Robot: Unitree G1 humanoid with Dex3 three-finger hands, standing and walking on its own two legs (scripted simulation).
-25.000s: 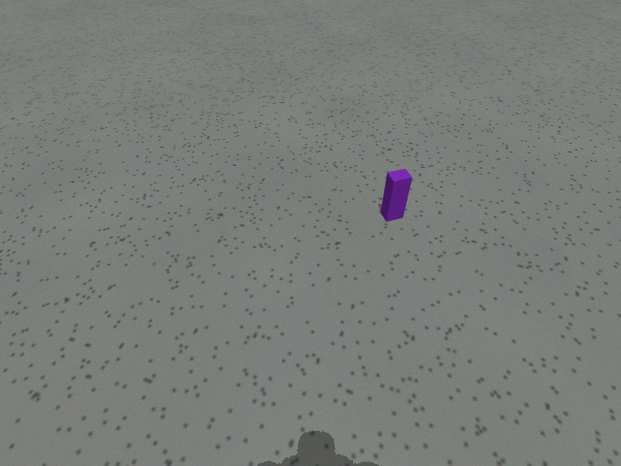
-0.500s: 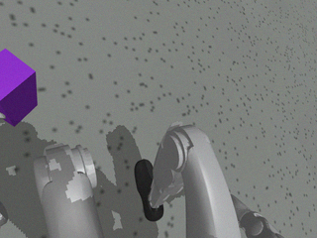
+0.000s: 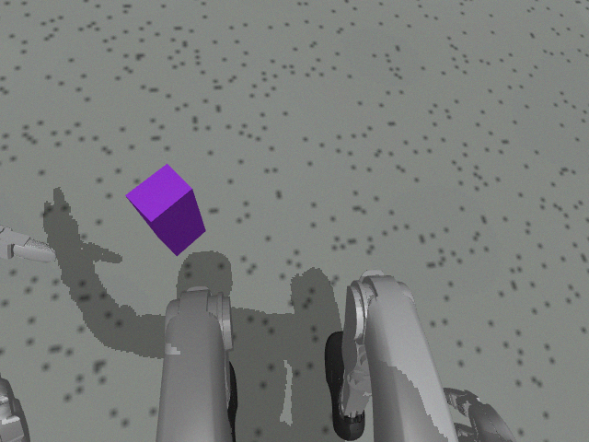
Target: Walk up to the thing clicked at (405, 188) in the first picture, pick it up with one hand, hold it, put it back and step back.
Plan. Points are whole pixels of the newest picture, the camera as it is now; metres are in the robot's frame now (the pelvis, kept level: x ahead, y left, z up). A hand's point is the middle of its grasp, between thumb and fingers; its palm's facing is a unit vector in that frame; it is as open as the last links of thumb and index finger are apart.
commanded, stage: home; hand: left
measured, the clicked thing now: (172, 216) +0.49 +0.21 -0.28
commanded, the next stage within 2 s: none
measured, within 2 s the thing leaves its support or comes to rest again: neither
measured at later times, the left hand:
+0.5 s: hand out of the picture +0.32 +0.25 +0.13, palm faces +0.20 -0.90 -0.39, open 17.7 cm
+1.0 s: hand out of the picture +0.25 +0.18 +0.27, palm faces +0.19 -0.94 -0.29, open 17.7 cm
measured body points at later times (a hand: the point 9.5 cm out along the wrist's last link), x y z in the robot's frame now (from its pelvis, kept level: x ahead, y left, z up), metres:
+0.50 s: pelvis +0.06 -0.02 +0.23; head +0.17 +0.01 +0.66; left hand +0.30 +0.30 +0.16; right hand +0.25 -0.26 +0.13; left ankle +0.08 +0.11 -0.37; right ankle +0.12 -0.14 -0.37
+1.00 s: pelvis +0.10 -0.01 +0.32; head +0.11 -0.01 +0.77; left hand +0.24 +0.23 +0.29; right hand +0.28 -0.24 +0.25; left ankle +0.08 +0.11 -0.37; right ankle +0.12 -0.14 -0.37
